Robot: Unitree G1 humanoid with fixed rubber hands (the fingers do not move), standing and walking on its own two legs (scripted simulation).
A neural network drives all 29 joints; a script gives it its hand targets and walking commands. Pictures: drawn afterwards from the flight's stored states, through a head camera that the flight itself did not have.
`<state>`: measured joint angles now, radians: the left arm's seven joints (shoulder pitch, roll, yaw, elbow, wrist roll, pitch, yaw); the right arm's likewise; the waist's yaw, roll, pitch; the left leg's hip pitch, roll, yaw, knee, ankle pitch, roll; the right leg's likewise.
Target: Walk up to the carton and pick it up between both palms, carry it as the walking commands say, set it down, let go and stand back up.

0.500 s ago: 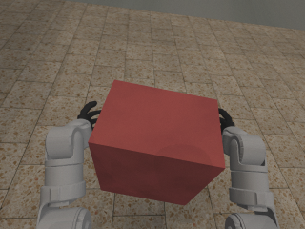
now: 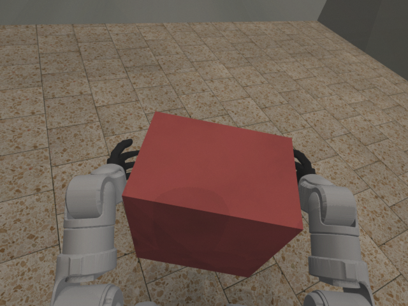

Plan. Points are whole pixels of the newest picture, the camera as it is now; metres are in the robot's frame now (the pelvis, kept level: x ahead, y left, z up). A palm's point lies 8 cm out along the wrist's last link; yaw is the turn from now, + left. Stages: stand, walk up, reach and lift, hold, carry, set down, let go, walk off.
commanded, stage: carry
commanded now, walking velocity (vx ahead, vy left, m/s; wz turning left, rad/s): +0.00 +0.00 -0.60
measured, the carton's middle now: (206, 203) +0.32 -0.01 +0.02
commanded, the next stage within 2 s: none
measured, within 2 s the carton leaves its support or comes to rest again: neither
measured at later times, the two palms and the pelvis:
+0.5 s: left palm (118, 92) +0.59 +0.22 +0.07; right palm (256, 128) +0.47 -0.11 +0.10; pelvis +0.22 +0.16 +0.00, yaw -19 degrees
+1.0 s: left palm (150, 48) +0.79 +0.16 +0.09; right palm (251, 98) +0.58 -0.12 +0.11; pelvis +0.43 +0.22 +0.01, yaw -36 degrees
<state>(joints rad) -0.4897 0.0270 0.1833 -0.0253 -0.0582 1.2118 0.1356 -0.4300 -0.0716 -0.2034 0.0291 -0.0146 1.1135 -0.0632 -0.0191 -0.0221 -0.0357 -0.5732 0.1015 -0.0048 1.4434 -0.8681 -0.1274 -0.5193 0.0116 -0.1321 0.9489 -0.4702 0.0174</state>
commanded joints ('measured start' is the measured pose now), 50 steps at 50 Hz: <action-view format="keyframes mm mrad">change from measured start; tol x64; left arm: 1 -841 -952 -756 -189 -323 -65 -222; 50 -782 -973 -720 -185 -271 -60 -239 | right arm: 1 -723 988 529 -90 428 -11 274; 50 -793 995 583 -192 410 7 255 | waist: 1 -9 642 -459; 15 66 -504 -720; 23 -15 586 -455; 40 55 -406 -648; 50 13 424 -545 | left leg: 1 757 354 -383 -931 1783 119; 13 485 63 260 -216 2690 -332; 15 -497 -103 -41 579 -42 -162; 19 -218 121 -383 -202 -96 90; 25 791 433 -390 -861 2093 144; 38 507 84 262 -258 2577 -308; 40 -345 -52 -26 429 55 -148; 44 -56 111 -302 -349 -44 93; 50 783 433 -313 -861 2057 163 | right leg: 1 -428 63 48 377 -244 53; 8 -630 59 -78 338 -93 6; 13 425 174 -274 -434 312 -84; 16 1012 -412 721 -199 1765 -421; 23 -337 73 17 373 -210 72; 37 111 180 -293 -310 202 -32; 41 832 -388 686 -264 1554 -385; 50 -300 -14 141 366 -182 35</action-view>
